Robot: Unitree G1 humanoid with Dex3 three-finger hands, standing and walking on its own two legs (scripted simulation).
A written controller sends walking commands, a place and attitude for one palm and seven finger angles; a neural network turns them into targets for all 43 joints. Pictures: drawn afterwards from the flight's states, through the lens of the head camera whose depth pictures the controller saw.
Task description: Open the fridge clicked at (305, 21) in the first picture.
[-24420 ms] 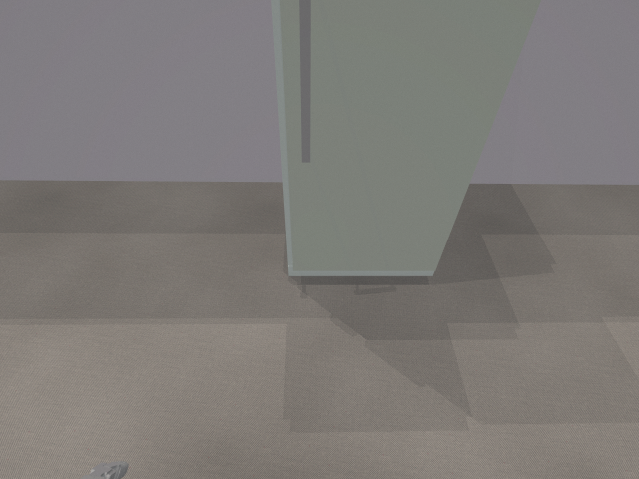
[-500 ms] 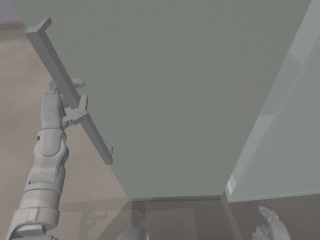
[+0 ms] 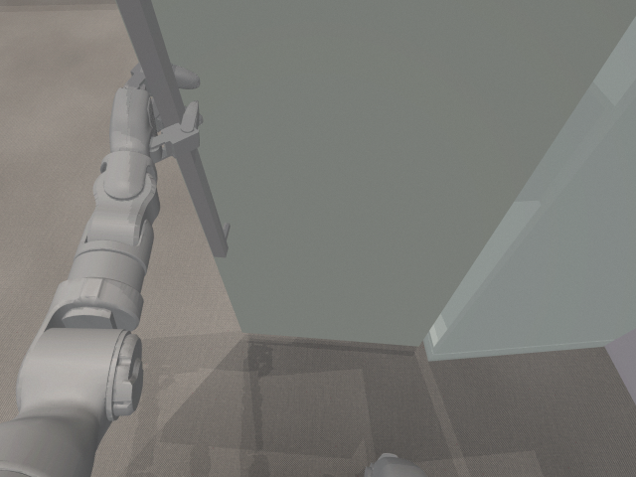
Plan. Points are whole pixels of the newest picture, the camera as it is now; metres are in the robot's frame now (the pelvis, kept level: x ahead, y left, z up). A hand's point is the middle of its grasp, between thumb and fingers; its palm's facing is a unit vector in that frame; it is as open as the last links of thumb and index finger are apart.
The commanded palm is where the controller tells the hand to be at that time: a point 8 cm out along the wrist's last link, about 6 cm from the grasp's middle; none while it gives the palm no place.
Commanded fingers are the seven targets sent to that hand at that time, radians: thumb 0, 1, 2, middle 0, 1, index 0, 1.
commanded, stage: stop walking and hold the door back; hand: left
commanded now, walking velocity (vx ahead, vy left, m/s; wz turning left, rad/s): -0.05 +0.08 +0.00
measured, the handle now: (192, 145) +0.51 +0.21 +0.11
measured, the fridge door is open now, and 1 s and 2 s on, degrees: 81 78 76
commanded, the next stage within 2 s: loosen the grip on the handle in 0.24 s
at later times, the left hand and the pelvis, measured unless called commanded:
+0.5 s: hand (184, 121) +0.48 +0.20 +0.17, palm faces +0.20 -0.97 -0.12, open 6.7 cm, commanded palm +0.44 +0.24 +0.15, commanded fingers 0.00 -0.19 0.38 -0.45 -1.40 -0.45 -1.40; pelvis +0.00 +0.01 -0.02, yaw -2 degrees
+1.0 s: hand (196, 135) +0.49 +0.20 +0.13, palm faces +0.25 -0.95 -0.18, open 14.3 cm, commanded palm +0.46 +0.25 +0.14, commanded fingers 0.00 -0.55 0.20 -0.25 -1.15 -0.25 -1.15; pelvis +0.01 +0.03 -0.02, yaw -3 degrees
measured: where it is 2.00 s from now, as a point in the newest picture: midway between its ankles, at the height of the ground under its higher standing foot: outside the picture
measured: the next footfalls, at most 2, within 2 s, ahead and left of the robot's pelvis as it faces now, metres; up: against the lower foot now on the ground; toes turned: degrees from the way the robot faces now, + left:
right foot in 0.06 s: +0.08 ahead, -0.12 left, +0.00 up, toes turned -5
left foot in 0.40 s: +0.08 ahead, +0.15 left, +0.00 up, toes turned +0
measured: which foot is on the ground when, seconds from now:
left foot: down 0.00-0.06, up 0.08-0.38, down 0.40-1.00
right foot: up 0.00-0.04, down 0.06-1.00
